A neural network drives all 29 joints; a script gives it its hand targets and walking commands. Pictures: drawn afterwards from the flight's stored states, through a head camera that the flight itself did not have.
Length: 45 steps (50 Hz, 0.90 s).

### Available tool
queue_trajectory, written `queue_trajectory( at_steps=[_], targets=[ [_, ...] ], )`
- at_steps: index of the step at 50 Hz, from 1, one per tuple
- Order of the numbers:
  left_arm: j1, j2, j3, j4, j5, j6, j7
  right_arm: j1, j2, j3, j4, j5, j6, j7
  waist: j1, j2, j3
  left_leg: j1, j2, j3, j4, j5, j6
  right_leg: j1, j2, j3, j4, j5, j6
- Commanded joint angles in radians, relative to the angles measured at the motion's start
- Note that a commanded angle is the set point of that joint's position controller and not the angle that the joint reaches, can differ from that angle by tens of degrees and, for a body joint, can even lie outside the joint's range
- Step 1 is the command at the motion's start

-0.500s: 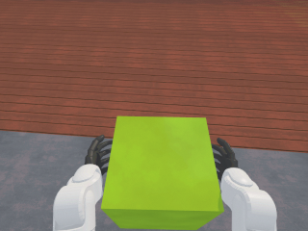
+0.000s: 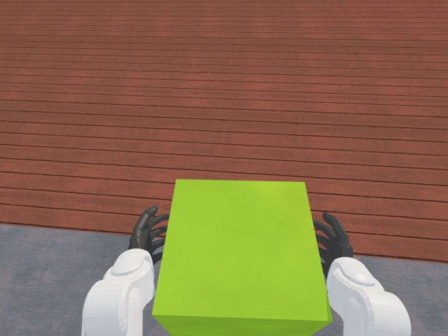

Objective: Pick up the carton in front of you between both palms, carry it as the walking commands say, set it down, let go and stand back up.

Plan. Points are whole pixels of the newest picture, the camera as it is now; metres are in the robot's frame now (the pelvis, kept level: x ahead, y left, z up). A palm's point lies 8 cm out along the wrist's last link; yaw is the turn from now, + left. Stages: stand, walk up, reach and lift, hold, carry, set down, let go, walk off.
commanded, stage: carry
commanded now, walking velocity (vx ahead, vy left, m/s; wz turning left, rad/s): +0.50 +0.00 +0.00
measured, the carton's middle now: (237, 269) +0.24 +0.00 +0.01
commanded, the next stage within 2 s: none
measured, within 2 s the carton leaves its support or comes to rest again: neither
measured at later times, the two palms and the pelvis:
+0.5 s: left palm (163, 108) +0.59 +0.18 +0.12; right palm (290, 117) +0.55 -0.12 +0.12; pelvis +0.33 +0.06 +0.01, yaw -4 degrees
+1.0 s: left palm (188, 45) +1.00 +0.18 +0.11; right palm (274, 46) +1.01 -0.13 +0.10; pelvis +0.65 +0.01 +0.01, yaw +0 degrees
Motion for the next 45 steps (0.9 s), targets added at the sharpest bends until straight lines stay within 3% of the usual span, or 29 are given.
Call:
queue_trajectory(
  at_steps=[1,4,5,6,7,10,13,15,16,17,18,19,20,21,22,23,27,28,30,31,36,37,39,40,41,42,43,44,45],
  targets=[
    [-0.304,-0.779,-0.583,-0.134,-0.209,-0.044,-0.081,-0.327,0.794,0.617,-0.103,0.17,-0.047,0.068,-0.003,-0.128,-0.241,-0.474,0.027,-0.076,0.2,0.164,0.036,0.599,-0.289,0.363,-0.332,0.278,-0.044],
    [-0.31,-0.792,-0.584,-0.123,-0.206,-0.055,-0.092,-0.315,0.805,0.615,-0.075,0.15,-0.069,0.069,-0.009,-0.158,-0.151,-0.421,0.003,0.007,-0.04,0.168,0.026,0.441,-0.248,0.242,-0.427,0.032,-0.028],
    [-0.31,-0.782,-0.591,-0.14,-0.202,-0.065,-0.096,-0.32,0.821,0.62,-0.074,0.146,-0.072,0.067,-0.005,-0.223,-0.146,-0.416,0.01,0.022,-0.096,0.221,0.024,0.454,-0.235,0.22,-0.433,-0.031,-0.013],
    [-0.303,-0.763,-0.566,-0.124,-0.201,-0.065,-0.097,-0.322,0.808,0.618,-0.07,0.137,-0.072,0.058,-0.002,-0.241,-0.11,-0.376,-0.005,0.051,-0.184,0.223,0.019,0.41,-0.219,0.176,-0.454,-0.049,-0.015],
    [-0.316,-0.762,-0.59,-0.158,-0.23,-0.065,-0.102,-0.319,0.807,0.614,-0.1,0.132,-0.081,0.052,-0.005,-0.192,-0.105,-0.386,-0.025,0.089,-0.263,0.261,0.007,0.456,-0.184,0.132,-0.45,-0.005,-0.004],
    [-0.272,-0.688,-0.573,-0.126,-0.212,-0.046,-0.082,-0.294,0.728,0.595,-0.099,0.115,-0.058,0.033,-0.001,-0.253,-0.04,-0.354,-0.011,0.112,-0.381,0.336,0.019,0.415,-0.217,0.112,-0.454,-0.058,-0.015],
    [-0.29,-0.627,-0.564,-0.166,-0.205,-0.019,-0.059,-0.314,0.662,0.578,-0.123,0.129,-0.024,0.023,-0.008,-0.168,0.022,-0.262,-0.016,0.144,-0.409,0.396,0.016,0.349,-0.23,0.117,-0.439,-0.09,-0.01],
    [-0.348,-0.577,-0.554,-0.197,-0.206,0.005,-0.034,-0.303,0.605,0.555,-0.149,0.146,-0.004,0.012,-0.017,-0.16,0.024,-0.17,-0.024,0.147,-0.414,0.376,0.031,0.33,-0.203,0.11,-0.358,-0.098,0.0],
    [-0.356,-0.559,-0.57,-0.226,-0.21,0.016,-0.026,-0.293,0.6,0.54,-0.125,0.166,0.007,0.007,-0.029,-0.111,-0.008,-0.074,-0.036,0.171,-0.428,0.299,0.041,0.29,-0.155,0.068,-0.247,-0.145,0.013],
    [-0.412,-0.527,-0.56,-0.223,-0.214,0.032,-0.015,-0.299,0.559,0.511,-0.138,0.152,0.012,-0.001,-0.049,-0.019,-0.038,0.058,-0.036,0.149,-0.467,0.17,0.06,0.246,-0.093,0.007,-0.047,-0.024,0.054],
    [-0.443,-0.503,-0.536,-0.262,-0.216,0.039,-0.004,-0.307,0.521,0.499,-0.15,0.163,0.021,-0.009,-0.066,0.223,-0.081,0.209,0.148,-0.211,-0.633,-0.026,0.109,0.028,-0.01,0.009,0.261,-0.136,0.092],
    [-0.412,-0.481,-0.535,-0.265,-0.209,0.052,0.005,-0.348,0.506,0.508,-0.188,0.195,0.024,-0.015,-0.058,0.381,-0.126,0.305,0.304,-0.587,-0.767,0.011,0.179,-0.148,0.067,0.128,0.478,-0.323,0.107],
    [-0.436,-0.484,-0.53,-0.242,-0.22,0.059,0.013,-0.388,0.507,0.499,-0.177,0.199,0.033,-0.02,-0.055,0.25,-0.132,0.303,0.338,-0.609,-0.77,0.178,0.232,-0.224,0.01,0.216,0.627,-0.341,0.096],
    [-0.436,-0.507,-0.486,-0.256,-0.223,0.057,0.017,-0.424,0.513,0.516,-0.207,0.231,0.038,-0.018,-0.05,0.187,-0.163,0.332,0.336,-0.474,-0.725,0.385,0.24,-0.246,-0.042,0.221,0.655,-0.313,0.076],
    [-0.459,-0.524,-0.488,-0.234,-0.226,0.054,0.018,-0.456,0.538,0.532,-0.229,0.248,0.03,-0.016,-0.063,0.078,-0.175,0.264,0.29,-0.405,-0.691,0.514,0.219,-0.221,-0.053,0.215,0.662,-0.276,0.082],
    [-0.493,-0.55,-0.502,-0.245,-0.221,0.04,0.022,-0.51,0.561,0.538,-0.254,0.256,0.022,-0.01,-0.052,0.009,-0.223,0.26,0.265,-0.321,-0.691,0.488,0.186,-0.197,-0.064,0.24,0.609,-0.199,0.061],
    [-0.563,-0.544,-0.428,-0.093,-0.151,0.013,0.051,-0.674,0.531,0.531,-0.172,0.267,0.003,0.003,-0.066,0.065,-0.193,0.164,0.192,-0.139,-0.726,0.405,0.147,-0.165,-0.054,0.205,0.485,-0.054,0.045],
    [-0.598,-0.524,-0.387,-0.051,-0.138,0.004,0.063,-0.719,0.515,0.527,-0.144,0.264,0.0,0.001,-0.07,0.031,-0.187,0.201,0.185,-0.118,-0.736,0.45,0.153,-0.201,-0.038,0.185,0.451,-0.037,0.04],
    [-0.683,-0.473,-0.351,-0.008,-0.11,-0.006,0.084,-0.798,0.466,0.498,-0.075,0.275,-0.01,-0.009,-0.069,0.062,-0.165,0.276,0.166,-0.072,-0.721,0.572,0.115,-0.274,-0.025,0.156,0.411,0.025,0.041],
    [-0.739,-0.467,-0.362,0.008,-0.116,-0.009,0.089,-0.809,0.447,0.467,-0.014,0.256,-0.015,-0.022,-0.077,0.091,-0.147,0.304,0.168,-0.051,-0.723,0.563,0.141,-0.306,-0.03,0.161,0.355,0.032,0.043],
    [-0.867,-0.494,-0.369,0.141,-0.141,0.005,0.072,-0.844,0.484,0.383,0.207,0.174,-0.018,-0.05,-0.084,0.097,-0.052,0.194,0.1,0.077,-0.731,0.609,0.169,-0.177,0.003,0.073,0.064,0.152,0.021],
    [-0.91,-0.5,-0.355,0.181,-0.139,0.002,0.068,-0.888,0.495,0.366,0.242,0.154,-0.019,-0.063,-0.082,0.07,-0.045,0.214,0.105,0.058,-0.703,0.665,0.169,-0.154,0.017,0.058,0.039,0.134,0.011],
    [-0.986,-0.494,-0.329,0.246,-0.148,0.003,0.065,-0.978,0.489,0.327,0.301,0.118,-0.023,-0.076,-0.025,0.173,-0.092,0.198,0.112,0.102,-0.569,0.899,0.144,0.004,0.041,0.039,0.017,0.127,-0.015],
    [-1.022,-0.495,-0.303,0.252,-0.126,-0.008,0.065,-1.027,0.524,0.337,0.298,0.109,-0.028,-0.076,0.012,0.089,-0.167,0.189,0.073,0.142,-0.397,0.995,0.121,0.154,0.113,-0.016,-0.031,0.101,-0.024],
    [-1.103,-0.511,-0.287,0.26,-0.141,-0.019,0.067,-1.085,0.539,0.336,0.328,0.101,-0.032,-0.079,0.057,-0.02,-0.25,0.047,0.018,0.151,-0.16,0.79,0.079,0.405,0.1,0.031,-0.044,0.045,-0.027],
    [-1.129,-0.553,-0.297,0.266,-0.159,-0.033,0.066,-1.145,0.574,0.332,0.311,0.123,-0.043,-0.076,0.093,-0.214,-0.362,-0.203,-0.062,0.108,0.108,0.459,0.054,0.633,-0.128,0.42,-0.103,-0.091,-0.094],
    [-1.16,-0.54,-0.271,0.322,-0.163,-0.045,0.067,-1.147,0.597,0.348,0.345,0.126,-0.042,-0.077,0.095,-0.409,-0.398,-0.498,-0.209,0.031,0.377,0.004,0.037,0.796,-0.273,0.826,-0.258,-0.01,-0.225],
    [-1.156,-0.625,-0.319,0.312,-0.196,-0.053,0.056,-1.19,0.611,0.348,0.276,0.134,-0.064,-0.079,0.072,-0.322,-0.427,-0.538,-0.128,-0.088,0.512,0.002,0.066,0.779,-0.29,0.801,-0.247,0.001,-0.202],
    [-1.186,-0.68,-0.326,0.301,-0.226,-0.069,0.043,-1.244,0.643,0.338,0.258,0.14,-0.078,-0.08,0.069,-0.249,-0.433,-0.564,-0.086,-0.106,0.531,0.024,0.073,0.761,-0.262,0.703,-0.202,0.09,-0.168]
  ],
)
